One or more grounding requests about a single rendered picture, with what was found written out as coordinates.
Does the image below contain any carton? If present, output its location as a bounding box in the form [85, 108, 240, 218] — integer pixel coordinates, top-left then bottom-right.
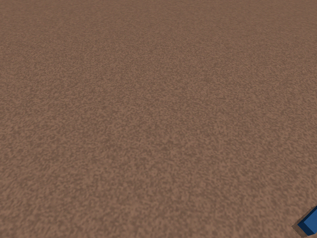
[298, 206, 317, 236]

